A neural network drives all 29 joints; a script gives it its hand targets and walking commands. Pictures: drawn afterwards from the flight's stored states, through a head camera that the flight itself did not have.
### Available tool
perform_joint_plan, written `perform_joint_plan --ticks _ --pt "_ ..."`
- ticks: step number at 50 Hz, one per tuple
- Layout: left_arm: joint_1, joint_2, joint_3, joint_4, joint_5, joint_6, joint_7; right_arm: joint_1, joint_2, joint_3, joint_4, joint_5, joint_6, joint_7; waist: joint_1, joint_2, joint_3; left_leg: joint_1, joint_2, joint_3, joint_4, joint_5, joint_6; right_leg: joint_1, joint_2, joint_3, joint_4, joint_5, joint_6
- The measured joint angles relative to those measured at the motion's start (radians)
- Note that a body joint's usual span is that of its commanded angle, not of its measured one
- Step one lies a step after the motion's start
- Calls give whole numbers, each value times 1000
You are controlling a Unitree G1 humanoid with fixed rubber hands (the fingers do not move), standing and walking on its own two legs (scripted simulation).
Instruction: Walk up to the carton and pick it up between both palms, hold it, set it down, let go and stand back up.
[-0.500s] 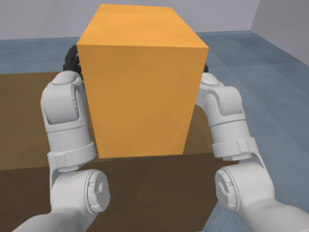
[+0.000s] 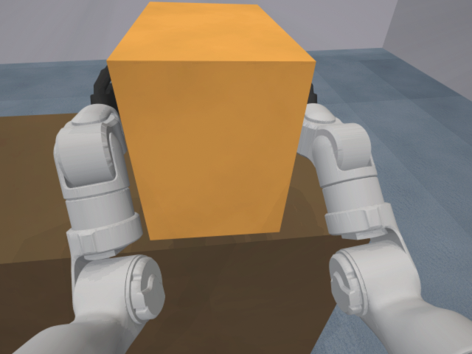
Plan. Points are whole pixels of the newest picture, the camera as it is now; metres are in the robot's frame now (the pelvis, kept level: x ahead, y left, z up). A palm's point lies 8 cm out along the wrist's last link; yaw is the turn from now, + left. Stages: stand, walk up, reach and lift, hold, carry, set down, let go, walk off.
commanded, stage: reach and lift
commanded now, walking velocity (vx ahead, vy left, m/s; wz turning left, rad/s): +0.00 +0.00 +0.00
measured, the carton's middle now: (209, 108) +0.41 +0.01 +0.27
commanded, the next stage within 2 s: hold in 0.24 s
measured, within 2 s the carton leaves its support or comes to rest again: neither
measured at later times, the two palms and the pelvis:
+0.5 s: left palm (110, 98) +0.35 +0.14 +0.31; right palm (315, 95) +0.36 -0.14 +0.30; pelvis +0.00 +0.00 +0.00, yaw -1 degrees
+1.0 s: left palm (109, 99) +0.35 +0.14 +0.31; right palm (315, 94) +0.36 -0.13 +0.30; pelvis +0.00 +0.00 +0.00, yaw -1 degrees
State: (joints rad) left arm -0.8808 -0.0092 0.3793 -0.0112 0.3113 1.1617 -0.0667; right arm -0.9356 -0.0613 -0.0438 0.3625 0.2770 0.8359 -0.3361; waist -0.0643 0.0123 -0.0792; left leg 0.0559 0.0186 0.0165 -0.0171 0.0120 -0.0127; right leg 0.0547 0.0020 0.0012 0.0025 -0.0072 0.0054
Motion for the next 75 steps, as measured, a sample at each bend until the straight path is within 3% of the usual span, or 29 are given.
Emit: perform_joint_plan --ticks 19,27,45,75 --pt "-37 32 -18 4 -18 56 4 -54 -20 -2 11 31 48 -18 -13 5 -34 -18 -2 0 15 -9 0 -17 -2 1 12 -7 1" --pt "-97 30 6 68 -2 75 5 -111 -42 -13 69 54 77 -25 -5 9 -50 -24 2 15 29 -19 0 -31 2 15 31 -13 0" --pt "-108 38 24 121 -3 41 -11 -127 -37 -15 111 50 54 -33 8 11 -62 -48 8 11 44 -18 -4 -62 8 12 62 -23 -5" --pt "-97 36 12 90 -5 61 -8 -122 -40 -15 90 54 67 -34 2 10 -62 -46 4 12 38 -18 -2 -58 5 14 52 -20 -2"
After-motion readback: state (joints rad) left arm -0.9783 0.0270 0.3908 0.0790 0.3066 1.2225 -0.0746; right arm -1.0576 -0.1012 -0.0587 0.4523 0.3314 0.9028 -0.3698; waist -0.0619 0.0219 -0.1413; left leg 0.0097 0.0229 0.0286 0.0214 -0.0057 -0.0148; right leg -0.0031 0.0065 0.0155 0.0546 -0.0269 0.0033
